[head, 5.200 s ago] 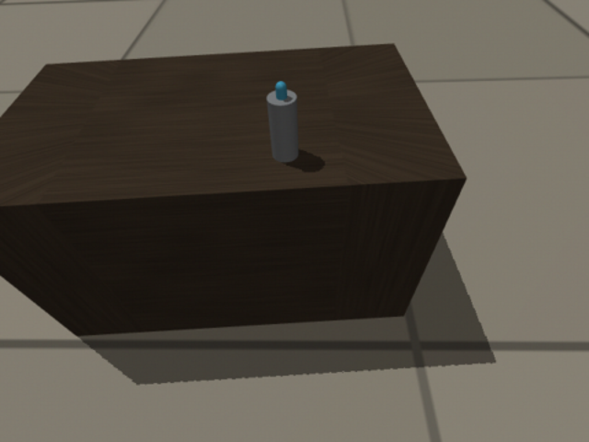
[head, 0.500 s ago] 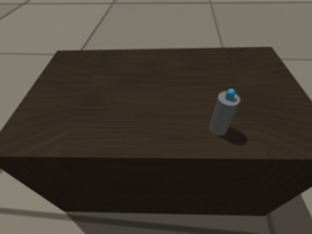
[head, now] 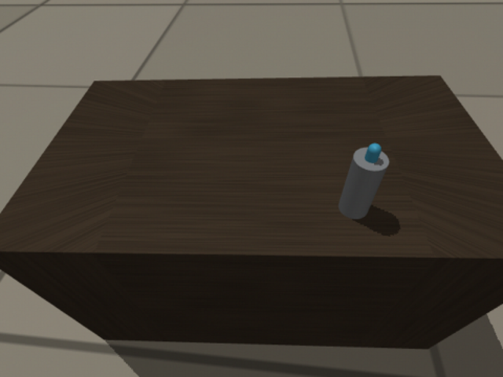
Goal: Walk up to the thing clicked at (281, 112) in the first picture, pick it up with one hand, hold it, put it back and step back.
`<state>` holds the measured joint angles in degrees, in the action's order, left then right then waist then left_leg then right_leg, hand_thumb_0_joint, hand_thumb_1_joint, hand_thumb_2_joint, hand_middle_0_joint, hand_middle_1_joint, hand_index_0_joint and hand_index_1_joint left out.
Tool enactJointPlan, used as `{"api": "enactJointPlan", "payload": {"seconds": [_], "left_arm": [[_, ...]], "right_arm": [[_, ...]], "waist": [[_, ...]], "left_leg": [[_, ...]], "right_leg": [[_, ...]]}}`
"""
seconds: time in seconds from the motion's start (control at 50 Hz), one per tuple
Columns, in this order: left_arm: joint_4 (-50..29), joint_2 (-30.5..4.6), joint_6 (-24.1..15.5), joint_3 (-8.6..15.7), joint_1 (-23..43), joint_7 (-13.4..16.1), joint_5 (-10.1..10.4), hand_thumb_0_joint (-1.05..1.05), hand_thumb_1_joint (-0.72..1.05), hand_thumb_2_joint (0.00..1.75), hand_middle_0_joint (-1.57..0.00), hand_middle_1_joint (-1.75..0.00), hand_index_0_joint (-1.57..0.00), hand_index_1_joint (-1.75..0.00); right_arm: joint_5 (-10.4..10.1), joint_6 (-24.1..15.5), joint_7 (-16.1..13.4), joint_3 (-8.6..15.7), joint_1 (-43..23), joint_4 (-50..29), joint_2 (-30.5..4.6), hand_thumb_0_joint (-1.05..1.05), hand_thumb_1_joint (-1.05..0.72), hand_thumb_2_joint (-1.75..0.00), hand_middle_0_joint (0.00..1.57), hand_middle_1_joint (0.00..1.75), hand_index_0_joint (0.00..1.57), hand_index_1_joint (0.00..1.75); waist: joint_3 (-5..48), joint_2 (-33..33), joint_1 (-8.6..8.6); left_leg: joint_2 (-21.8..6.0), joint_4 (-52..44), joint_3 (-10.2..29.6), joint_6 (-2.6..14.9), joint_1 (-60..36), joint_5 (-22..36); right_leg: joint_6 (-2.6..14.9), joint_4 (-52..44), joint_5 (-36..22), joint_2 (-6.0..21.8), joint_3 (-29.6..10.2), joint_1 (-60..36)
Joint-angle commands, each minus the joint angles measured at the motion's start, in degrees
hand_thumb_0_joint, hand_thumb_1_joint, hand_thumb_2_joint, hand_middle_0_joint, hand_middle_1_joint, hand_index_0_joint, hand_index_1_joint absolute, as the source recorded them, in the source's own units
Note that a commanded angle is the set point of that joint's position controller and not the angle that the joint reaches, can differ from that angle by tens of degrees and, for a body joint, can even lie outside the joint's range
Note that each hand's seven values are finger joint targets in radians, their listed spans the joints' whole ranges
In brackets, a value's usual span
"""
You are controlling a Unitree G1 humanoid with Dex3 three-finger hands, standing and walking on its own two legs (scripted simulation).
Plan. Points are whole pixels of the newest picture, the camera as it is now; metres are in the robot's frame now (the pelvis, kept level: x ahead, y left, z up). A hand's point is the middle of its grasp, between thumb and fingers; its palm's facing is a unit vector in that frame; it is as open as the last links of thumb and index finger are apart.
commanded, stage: stand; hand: right
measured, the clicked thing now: (363, 179) +0.48 -0.19 +0.01
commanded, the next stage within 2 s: rise first in 0.84 s
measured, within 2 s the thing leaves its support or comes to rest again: neither
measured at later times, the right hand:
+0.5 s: hand out of the picture +0.08 -0.25 -0.16, palm faces -0.03 +0.94 -0.34, open 7.4 cm
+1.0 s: hand out of the picture +0.09 -0.25 -0.16, palm faces +0.02 +0.94 -0.33, open 7.6 cm
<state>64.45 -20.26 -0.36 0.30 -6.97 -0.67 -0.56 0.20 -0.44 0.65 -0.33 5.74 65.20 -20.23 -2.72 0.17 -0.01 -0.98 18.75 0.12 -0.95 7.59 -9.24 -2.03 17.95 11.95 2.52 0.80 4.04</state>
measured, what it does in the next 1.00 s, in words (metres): stands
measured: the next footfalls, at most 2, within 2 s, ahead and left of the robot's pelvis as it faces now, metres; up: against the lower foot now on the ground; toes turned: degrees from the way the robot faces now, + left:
none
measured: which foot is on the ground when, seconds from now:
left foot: down 0.00-1.00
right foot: down 0.00-1.00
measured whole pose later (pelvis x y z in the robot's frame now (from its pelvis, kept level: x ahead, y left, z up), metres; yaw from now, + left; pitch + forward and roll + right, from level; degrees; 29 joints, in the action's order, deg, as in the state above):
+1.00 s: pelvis +0.00 +0.00 +0.00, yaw +0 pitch -1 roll +0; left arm 60.2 -20.0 -1.1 0.4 -7.9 0.2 1.8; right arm -2.0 -0.5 -0.3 -0.1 6.6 60.9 -19.8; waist -3.2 -0.1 0.0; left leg -1.0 20.9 -0.1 -0.9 9.3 -10.4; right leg -2.0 20.2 13.0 2.5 0.5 5.9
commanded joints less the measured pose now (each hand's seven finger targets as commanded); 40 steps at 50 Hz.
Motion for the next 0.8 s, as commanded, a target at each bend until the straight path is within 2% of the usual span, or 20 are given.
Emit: {"api": "enactJointPlan", "payload": {"seconds": [0.0,0.1,0.22,0.38,0.44,0.68,0.78], "left_arm": [[-3.33,-12.3,-1.01,2.44,2.0,1.1,-0.02,0.0,0.9,0.9,-0.2,-0.3,-0.2,-0.3],[-3.35,-12.33,-1.07,2.4,1.55,1.06,-0.07,0.0,0.9,0.9,-0.2,-0.3,-0.2,-0.3],[-3.3,-12.27,-1.17,2.37,1.35,1.14,-0.05,0.0,0.9,0.9,-0.2,-0.3,-0.2,-0.3],[-3.45,-12.22,-1.11,2.34,1.12,1.07,-0.12,0.0,0.9,0.9,-0.2,-0.3,-0.2,-0.3],[-3.77,-12.3,-1.13,2.41,1.49,1.16,-0.12,0.0,0.9,0.9,-0.2,-0.3,-0.2,-0.3],[-3.67,-12.15,-1.01,2.38,1.05,1.09,-0.01,0.0,0.9,0.9,-0.2,-0.3,-0.2,-0.3],[-3.88,-12.29,-1.1,2.37,1.39,1.19,-0.15,0.0,0.9,0.9,-0.2,-0.3,-0.2,-0.3]], "right_arm": [[0.25,-1.3,-1.01,2.49,-2.72,-3.47,-12.39,0.0,-0.9,-0.9,0.2,0.3,0.2,0.3],[0.18,-1.19,-1.0,2.42,-2.41,-3.61,-12.33,0.0,-0.9,-0.9,0.2,0.3,0.2,0.3],[0.12,-1.23,-1.0,2.31,-2.23,-3.7,-12.31,0.0,-0.9,-0.9,0.2,0.3,0.2,0.3],[0.17,-1.21,-1.02,2.41,-2.01,-3.68,-12.66,0.0,-0.9,-0.9,0.2,0.3,0.2,0.3],[0.27,-1.33,-1.06,2.4,-2.32,-3.95,-12.54,0.0,-0.9,-0.9,0.2,0.3,0.2,0.3],[0.21,-1.26,-1.01,2.46,-2.2,-3.81,-12.64,0.0,-0.9,-0.9,0.2,0.3,0.2,0.3],[0.23,-1.27,-1.13,2.53,-1.87,-3.95,-12.44,0.0,-0.9,-0.9,0.2,0.3,0.2,0.3]], "waist": [[3.75,-0.04,0.12],[4.08,-0.37,-0.02],[4.06,-0.19,0.13],[3.66,0.09,0.0],[4.79,0.12,0.18],[3.13,0.28,0.15],[4.66,-0.19,0.01]], "left_leg": [[-6.34,-2.24,4.82,1.74,-1.62,9.23],[-6.19,-1.87,4.56,1.96,-1.76,8.67],[-6.42,-1.64,4.79,2.05,-1.97,10.75],[-6.27,-1.92,4.78,1.83,-1.73,8.15],[-6.7,-1.55,4.88,1.96,-2.37,11.38],[-6.16,-2.24,4.7,1.76,-1.73,8.25],[-6.63,-1.59,4.7,1.99,-2.24,11.39]], "right_leg": [[2.8,-2.7,-7.11,5.55,-3.64,1.34],[2.79,-3.08,-7.38,5.57,-3.64,1.22],[2.63,-2.6,-9.2,5.66,-3.49,0.65],[2.62,-3.34,-7.31,5.56,-3.67,1.06],[2.68,-2.37,-9.49,5.69,-3.39,0.41],[2.68,-3.16,-6.69,5.43,-3.5,1.52],[2.82,-2.49,-9.26,5.7,-3.52,0.37]]}}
